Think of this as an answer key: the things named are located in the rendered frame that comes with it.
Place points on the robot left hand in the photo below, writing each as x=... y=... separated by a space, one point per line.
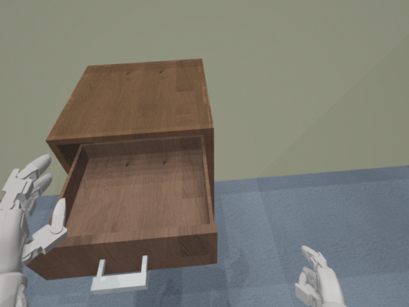
x=21 y=191

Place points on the drawer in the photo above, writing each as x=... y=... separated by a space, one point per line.
x=129 y=199

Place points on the cabinet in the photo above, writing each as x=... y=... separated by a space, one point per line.
x=130 y=101

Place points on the robot right hand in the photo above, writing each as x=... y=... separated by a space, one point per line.
x=324 y=287

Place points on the robot left forearm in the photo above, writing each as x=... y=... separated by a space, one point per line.
x=12 y=287

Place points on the handle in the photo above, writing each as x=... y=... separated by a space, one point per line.
x=120 y=283

